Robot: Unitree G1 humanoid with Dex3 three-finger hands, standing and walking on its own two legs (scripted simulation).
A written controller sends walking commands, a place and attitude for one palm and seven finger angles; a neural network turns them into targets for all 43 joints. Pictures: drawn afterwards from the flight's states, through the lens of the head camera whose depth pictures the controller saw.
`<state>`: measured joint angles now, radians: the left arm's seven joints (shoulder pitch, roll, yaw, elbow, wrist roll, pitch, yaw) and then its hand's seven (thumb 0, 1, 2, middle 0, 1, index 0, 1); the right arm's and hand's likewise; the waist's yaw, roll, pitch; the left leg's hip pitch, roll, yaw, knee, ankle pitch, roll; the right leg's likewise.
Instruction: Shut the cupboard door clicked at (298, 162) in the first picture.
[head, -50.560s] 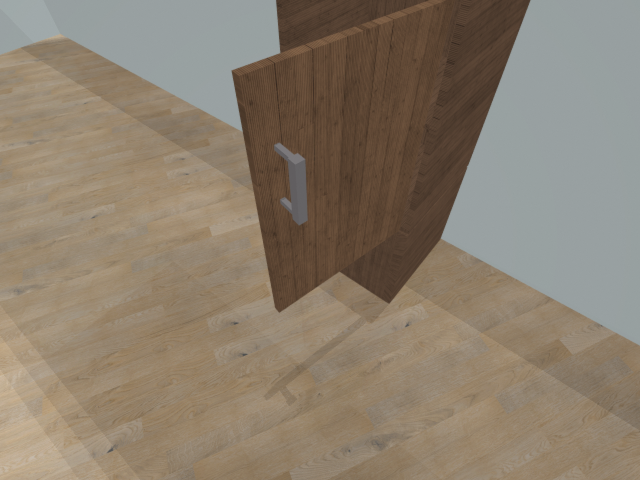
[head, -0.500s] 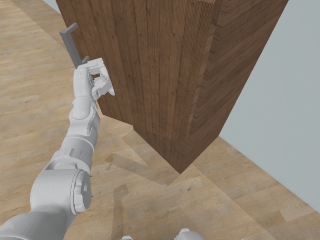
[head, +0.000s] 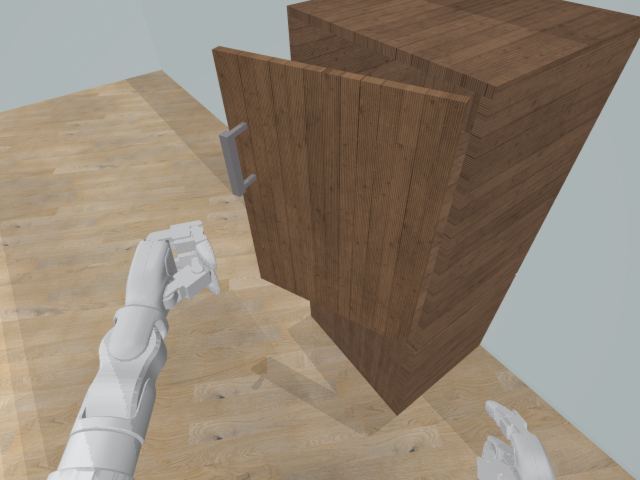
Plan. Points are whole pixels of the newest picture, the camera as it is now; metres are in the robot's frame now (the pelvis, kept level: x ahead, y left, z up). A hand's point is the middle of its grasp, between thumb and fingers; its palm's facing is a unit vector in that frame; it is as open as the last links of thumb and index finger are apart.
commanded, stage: draw the hand back to the body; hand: left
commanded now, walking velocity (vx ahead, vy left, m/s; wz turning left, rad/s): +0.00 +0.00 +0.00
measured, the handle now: (239, 160) +0.65 +0.19 +0.07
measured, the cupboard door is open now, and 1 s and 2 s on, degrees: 23 23 23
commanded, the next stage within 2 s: step back with the hand held close in 0.96 s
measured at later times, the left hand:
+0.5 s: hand (65, 343) +0.21 +0.26 +0.15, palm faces +0.40 -0.84 -0.37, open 5.4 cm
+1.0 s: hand (41, 357) +0.19 +0.26 +0.17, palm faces +0.47 -0.79 -0.39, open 7.4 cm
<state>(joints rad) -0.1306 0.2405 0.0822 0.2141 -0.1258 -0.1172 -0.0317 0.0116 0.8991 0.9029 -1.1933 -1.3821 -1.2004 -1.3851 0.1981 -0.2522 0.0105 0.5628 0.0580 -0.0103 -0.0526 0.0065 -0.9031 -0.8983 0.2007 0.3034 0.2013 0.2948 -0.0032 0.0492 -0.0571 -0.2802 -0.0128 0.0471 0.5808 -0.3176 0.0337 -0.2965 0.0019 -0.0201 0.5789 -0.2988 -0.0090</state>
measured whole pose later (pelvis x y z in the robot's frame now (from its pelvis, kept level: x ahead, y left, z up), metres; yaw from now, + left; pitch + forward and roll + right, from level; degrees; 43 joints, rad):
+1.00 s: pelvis +0.01 -0.01 +0.01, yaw +1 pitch -5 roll +0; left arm 0.47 0.34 0.33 -0.38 -0.07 -0.08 0.11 0.01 0.89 0.90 -0.21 -0.30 -0.22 -0.30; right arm 0.21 -0.23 0.02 0.64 0.01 -0.10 -0.07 0.01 -0.90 -0.90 0.20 0.30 0.20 0.30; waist 0.06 0.07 0.00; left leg -0.09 -0.01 0.02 0.42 -0.26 0.02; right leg -0.09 0.01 -0.05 0.41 -0.24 -0.02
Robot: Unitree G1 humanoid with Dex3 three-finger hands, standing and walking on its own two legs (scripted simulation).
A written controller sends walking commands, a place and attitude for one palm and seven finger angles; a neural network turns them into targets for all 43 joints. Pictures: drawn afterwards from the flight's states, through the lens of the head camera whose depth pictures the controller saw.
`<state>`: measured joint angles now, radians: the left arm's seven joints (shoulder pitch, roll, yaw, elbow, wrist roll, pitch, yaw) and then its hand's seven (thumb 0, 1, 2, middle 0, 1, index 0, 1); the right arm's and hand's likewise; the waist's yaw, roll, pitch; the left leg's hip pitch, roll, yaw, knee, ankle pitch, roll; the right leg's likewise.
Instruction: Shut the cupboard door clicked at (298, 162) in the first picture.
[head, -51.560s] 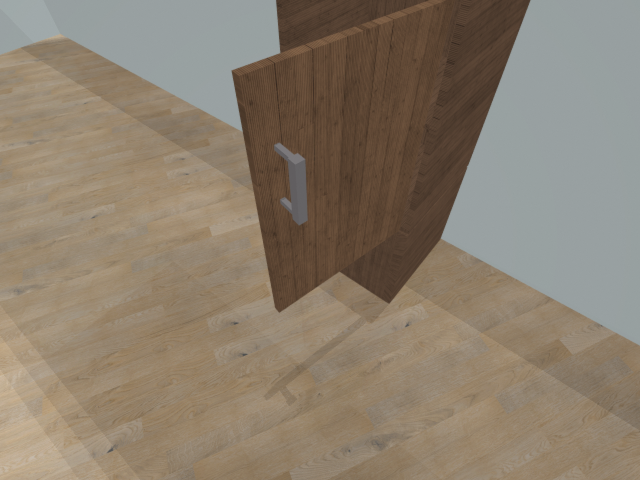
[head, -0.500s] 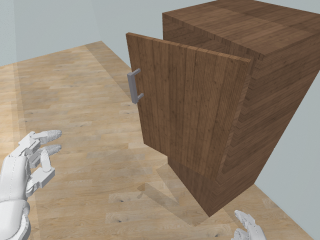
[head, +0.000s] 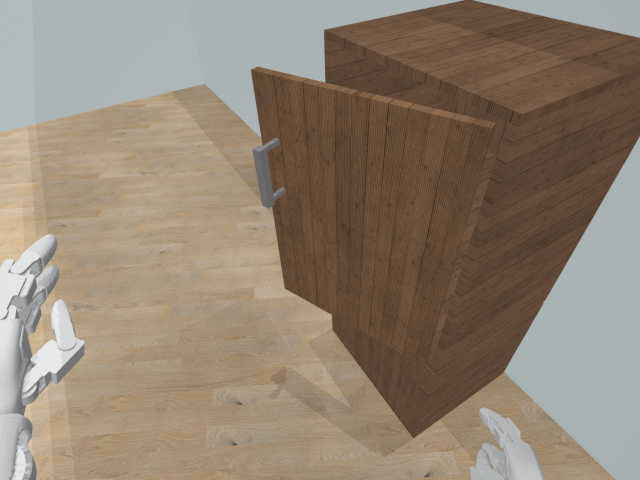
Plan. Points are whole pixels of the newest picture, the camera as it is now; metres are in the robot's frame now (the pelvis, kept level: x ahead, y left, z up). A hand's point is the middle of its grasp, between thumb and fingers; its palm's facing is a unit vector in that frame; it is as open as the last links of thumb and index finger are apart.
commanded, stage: step back with the hand held close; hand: left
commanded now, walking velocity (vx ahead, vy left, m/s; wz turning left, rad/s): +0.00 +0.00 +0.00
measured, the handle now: (270, 173) +0.64 +0.18 +0.06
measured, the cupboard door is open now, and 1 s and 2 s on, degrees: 23 23 23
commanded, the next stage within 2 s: stop stepping back and stand still in 1.34 s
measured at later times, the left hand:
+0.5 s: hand (50, 348) +0.18 +0.29 +0.15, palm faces +0.37 -0.78 -0.51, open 7.4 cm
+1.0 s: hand out of the picture +0.08 +0.30 +0.15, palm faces +0.50 -0.76 -0.42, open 7.4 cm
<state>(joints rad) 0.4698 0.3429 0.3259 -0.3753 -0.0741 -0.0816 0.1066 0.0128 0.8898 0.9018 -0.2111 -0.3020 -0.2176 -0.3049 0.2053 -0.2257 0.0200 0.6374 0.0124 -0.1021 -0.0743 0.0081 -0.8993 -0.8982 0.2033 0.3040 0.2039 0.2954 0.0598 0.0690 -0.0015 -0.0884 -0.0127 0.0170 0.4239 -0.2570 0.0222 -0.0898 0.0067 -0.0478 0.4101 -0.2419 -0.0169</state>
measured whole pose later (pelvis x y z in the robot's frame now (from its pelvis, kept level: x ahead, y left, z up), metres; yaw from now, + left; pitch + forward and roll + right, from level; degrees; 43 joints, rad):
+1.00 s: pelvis -0.11 +0.02 -0.03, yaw +2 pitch -1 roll -1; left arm 0.49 0.39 0.43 -0.49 -0.02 -0.24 0.15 0.01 0.89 0.90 -0.21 -0.30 -0.21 -0.30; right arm 0.25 -0.22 0.00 0.59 0.00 -0.03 -0.06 0.01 -0.90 -0.90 0.21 0.30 0.21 0.30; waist 0.00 -0.01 0.00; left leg -0.49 -0.03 0.03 0.75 -0.40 0.04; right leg -0.43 -0.01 -0.01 0.64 -0.19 0.01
